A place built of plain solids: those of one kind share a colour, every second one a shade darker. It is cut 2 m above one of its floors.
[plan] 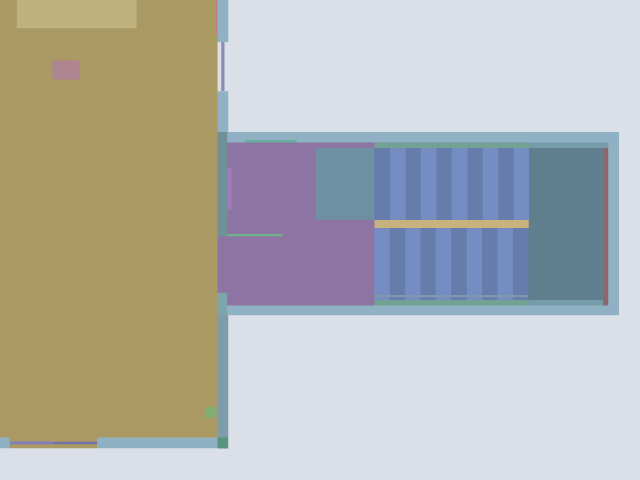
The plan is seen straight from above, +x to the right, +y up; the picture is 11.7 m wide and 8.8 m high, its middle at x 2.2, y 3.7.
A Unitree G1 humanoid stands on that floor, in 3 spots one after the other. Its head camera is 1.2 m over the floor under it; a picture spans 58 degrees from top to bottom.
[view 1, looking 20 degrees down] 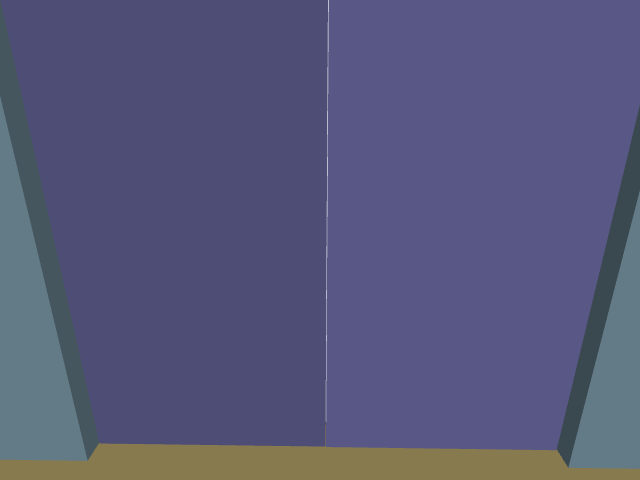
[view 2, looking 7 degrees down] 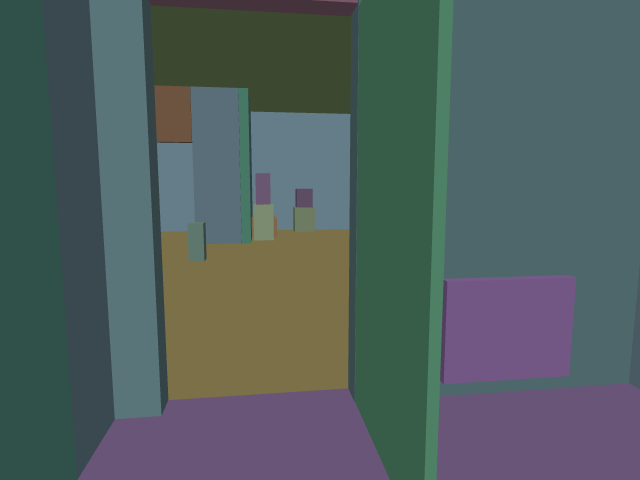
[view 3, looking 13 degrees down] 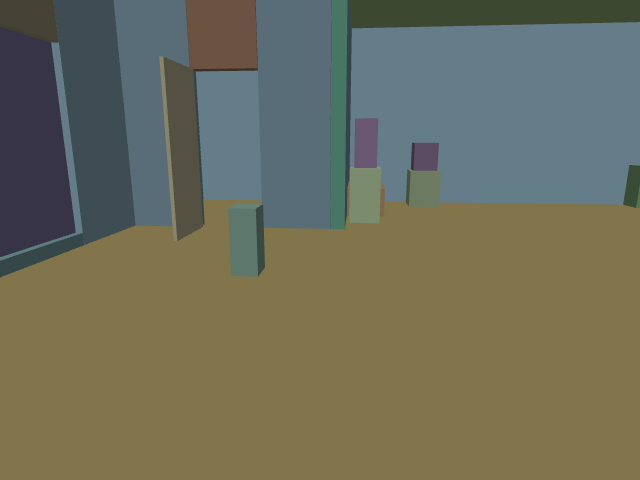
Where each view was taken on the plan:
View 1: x -2.69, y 1.18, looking -89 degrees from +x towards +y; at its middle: lobby_entrance_leaf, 1.25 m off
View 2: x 2.74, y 3.26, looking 172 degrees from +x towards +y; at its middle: lobby_floor_slab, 9.84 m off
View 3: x -0.68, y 3.25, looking -175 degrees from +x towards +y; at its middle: lobby_floor_slab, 5.33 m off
